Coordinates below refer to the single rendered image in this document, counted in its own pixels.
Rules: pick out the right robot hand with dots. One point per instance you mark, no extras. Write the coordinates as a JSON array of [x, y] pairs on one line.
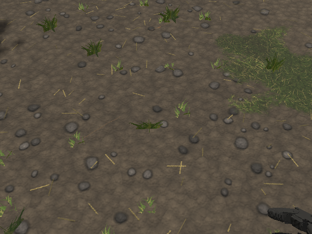
[[297, 217]]

